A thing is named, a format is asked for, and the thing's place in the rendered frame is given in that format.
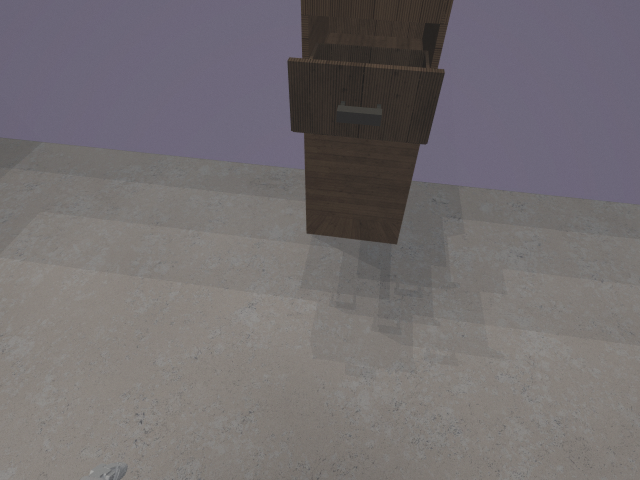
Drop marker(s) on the cabinet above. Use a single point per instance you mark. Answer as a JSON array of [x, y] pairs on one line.
[[358, 188]]

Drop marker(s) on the drawer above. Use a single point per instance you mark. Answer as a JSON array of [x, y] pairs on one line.
[[401, 80]]

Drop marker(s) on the handle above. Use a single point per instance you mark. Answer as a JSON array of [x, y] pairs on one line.
[[359, 115]]

